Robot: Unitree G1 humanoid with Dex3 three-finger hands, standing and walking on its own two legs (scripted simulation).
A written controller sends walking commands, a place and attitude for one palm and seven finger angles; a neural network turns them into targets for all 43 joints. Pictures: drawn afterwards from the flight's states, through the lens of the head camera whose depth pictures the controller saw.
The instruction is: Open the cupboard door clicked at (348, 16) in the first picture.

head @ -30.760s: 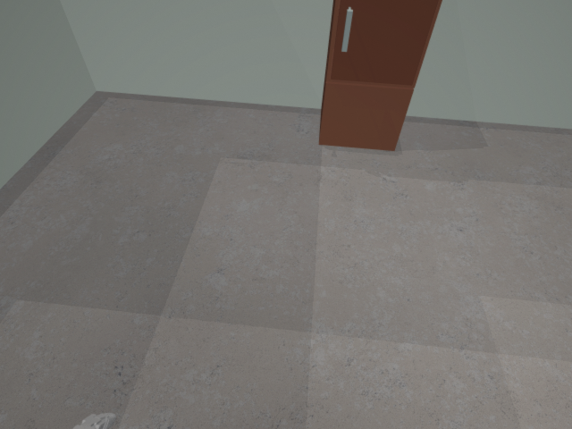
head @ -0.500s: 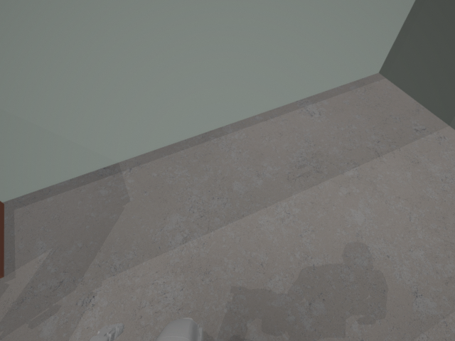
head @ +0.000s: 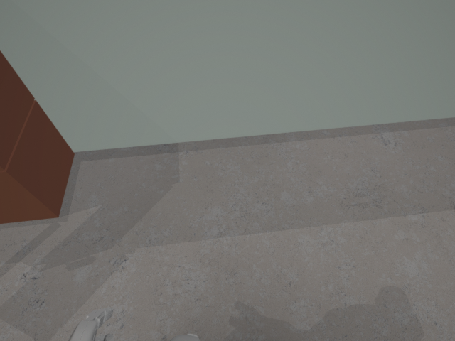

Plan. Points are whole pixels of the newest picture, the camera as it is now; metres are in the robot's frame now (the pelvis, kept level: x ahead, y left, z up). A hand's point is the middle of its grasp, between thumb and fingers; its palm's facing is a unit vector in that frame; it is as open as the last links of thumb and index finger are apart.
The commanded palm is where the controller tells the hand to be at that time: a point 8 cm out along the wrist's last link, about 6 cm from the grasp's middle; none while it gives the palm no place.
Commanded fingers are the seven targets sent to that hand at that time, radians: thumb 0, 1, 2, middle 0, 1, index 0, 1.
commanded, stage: turn to face it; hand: left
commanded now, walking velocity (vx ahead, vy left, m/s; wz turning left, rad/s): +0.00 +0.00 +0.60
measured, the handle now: out of the picture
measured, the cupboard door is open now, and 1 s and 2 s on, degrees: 47 47 47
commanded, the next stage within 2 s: take the last steps up to it in 1.42 s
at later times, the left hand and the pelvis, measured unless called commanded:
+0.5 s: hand out of the picture +0.05 +0.24 -0.16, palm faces +0.34 -0.91 -0.24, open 7.4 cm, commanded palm none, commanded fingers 0.00 0.90 0.90 -0.20 -0.30 -0.20 -0.30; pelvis +0.03 +0.00 +0.01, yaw +19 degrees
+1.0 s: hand out of the picture -0.03 +0.19 -0.18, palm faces +0.61 -0.76 -0.21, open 7.3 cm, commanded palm none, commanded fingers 0.00 0.90 0.90 -0.20 -0.30 -0.20 -0.30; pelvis +0.05 -0.01 -0.01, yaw +37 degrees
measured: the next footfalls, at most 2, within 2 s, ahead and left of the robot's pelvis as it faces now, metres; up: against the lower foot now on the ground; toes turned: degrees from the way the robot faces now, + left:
left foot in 0.30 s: +0.04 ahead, +0.13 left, +0.00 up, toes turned +16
right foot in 0.62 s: +0.15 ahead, -0.13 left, +0.00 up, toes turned +21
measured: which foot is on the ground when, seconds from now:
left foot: down 0.00-0.00, up 0.02-0.28, down 0.30-0.62, up 0.64-0.92, down 0.94-1.00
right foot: down 0.00-0.30, up 0.32-0.60, down 0.62-0.94, up 0.96-1.00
